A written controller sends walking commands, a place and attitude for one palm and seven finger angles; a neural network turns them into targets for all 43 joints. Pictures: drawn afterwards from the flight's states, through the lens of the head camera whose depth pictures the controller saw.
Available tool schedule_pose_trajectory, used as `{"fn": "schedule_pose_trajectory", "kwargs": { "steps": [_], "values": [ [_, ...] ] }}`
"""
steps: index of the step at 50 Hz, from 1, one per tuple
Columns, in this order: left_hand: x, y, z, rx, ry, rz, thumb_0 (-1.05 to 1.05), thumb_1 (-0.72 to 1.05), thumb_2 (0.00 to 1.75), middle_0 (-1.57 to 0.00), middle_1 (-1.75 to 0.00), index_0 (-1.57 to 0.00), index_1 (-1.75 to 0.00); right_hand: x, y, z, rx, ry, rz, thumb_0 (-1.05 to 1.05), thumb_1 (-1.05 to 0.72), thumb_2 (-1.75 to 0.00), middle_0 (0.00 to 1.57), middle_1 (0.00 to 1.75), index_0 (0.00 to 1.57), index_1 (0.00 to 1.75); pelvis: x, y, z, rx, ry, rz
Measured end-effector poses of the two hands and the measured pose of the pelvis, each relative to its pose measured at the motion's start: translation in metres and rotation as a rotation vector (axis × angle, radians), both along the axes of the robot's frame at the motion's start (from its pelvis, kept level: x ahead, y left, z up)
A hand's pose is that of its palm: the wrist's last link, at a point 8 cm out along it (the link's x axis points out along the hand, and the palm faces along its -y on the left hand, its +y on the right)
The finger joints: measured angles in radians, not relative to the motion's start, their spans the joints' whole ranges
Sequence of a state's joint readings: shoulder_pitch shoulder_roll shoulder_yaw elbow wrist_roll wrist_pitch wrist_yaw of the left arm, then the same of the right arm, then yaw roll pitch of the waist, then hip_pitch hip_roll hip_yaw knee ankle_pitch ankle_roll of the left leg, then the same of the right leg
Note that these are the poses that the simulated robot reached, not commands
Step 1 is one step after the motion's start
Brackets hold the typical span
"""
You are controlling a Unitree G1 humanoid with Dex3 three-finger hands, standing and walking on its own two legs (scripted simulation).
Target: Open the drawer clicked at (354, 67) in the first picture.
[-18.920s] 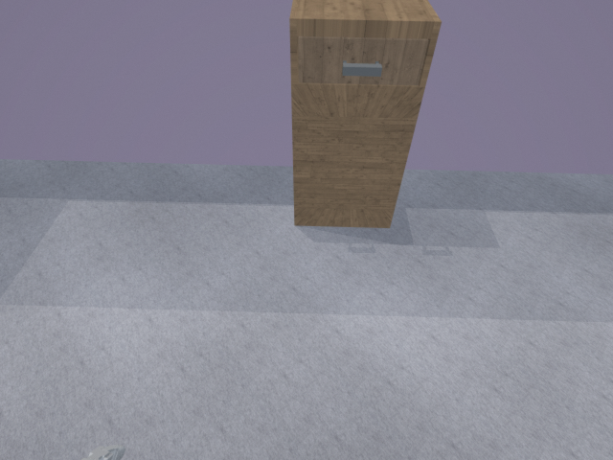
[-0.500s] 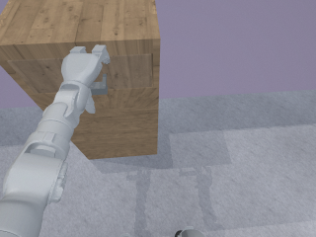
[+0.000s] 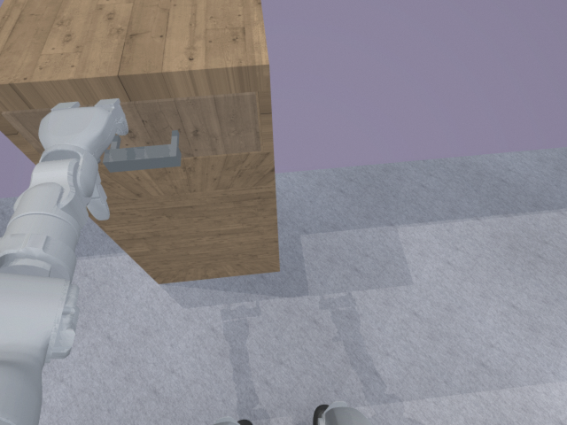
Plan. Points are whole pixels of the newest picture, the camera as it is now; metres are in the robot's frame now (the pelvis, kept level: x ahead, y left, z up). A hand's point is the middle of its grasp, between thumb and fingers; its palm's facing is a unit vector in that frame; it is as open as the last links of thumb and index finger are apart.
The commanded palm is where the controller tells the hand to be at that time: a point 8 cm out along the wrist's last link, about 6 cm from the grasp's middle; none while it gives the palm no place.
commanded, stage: move the hooked fingers above the handle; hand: left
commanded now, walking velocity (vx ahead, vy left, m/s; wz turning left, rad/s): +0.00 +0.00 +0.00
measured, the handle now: (144, 148) +0.56 +0.21 +0.00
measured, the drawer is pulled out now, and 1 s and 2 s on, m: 0.00 0.00 0.00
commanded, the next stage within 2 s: none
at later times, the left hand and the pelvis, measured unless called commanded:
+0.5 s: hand (142, 136) +0.52 +0.18 +0.08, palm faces -0.01 +0.03 -1.00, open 13.4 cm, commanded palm +0.50 +0.23 +0.12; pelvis +0.00 +0.01 +0.00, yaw +0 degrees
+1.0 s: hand (129, 146) +0.52 +0.20 +0.06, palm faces +0.05 -0.10 -0.99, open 13.8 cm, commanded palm +0.51 +0.23 +0.12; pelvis +0.01 +0.01 -0.01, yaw +2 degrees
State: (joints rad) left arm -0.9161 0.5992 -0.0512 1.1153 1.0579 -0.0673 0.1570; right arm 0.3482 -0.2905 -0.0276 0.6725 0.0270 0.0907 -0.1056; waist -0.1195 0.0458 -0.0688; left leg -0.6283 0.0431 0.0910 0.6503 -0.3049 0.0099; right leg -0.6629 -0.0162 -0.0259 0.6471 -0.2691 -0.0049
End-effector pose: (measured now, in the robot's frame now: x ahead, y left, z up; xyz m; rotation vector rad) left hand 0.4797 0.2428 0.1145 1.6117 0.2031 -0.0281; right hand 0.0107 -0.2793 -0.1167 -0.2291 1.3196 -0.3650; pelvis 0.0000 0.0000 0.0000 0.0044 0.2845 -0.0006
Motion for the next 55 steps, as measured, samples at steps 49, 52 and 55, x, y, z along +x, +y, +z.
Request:
{"fn": "schedule_pose_trajectory", "kwargs": {
  "steps": [49,52,55],
  "values": [
    [0.013,-0.031,-0.005,-0.145,-0.179,-0.232,0.0,-0.49,0.3,-0.37,-1.23,-0.32,-1.2,-0.015,-0.008,0.012,-0.062,0.124,0.022,0.0,-0.9,-0.9,0.2,0.29,0.2,0.29,0.013,0.013,-0.008,-0.029,0.047,0.042],
    [0.014,-0.035,-0.005,-0.126,-0.228,-0.199,0.0,-0.49,0.3,-0.45,-1.27,-0.32,-1.2,-0.007,0.002,0.004,-0.018,0.097,0.027,0.0,-0.9,-0.9,0.2,0.29,0.2,0.29,0.015,0.016,-0.009,-0.029,0.049,0.034],
    [0.015,-0.04,-0.001,-0.093,-0.238,-0.15,0.0,-0.49,0.3,-0.46,-1.27,-0.36,-1.25,0.003,0.017,-0.007,0.042,0.061,0.028,0.0,-0.9,-0.9,0.2,0.29,0.2,0.29,0.012,0.018,-0.008,-0.025,0.04,0.022]
  ]
}}
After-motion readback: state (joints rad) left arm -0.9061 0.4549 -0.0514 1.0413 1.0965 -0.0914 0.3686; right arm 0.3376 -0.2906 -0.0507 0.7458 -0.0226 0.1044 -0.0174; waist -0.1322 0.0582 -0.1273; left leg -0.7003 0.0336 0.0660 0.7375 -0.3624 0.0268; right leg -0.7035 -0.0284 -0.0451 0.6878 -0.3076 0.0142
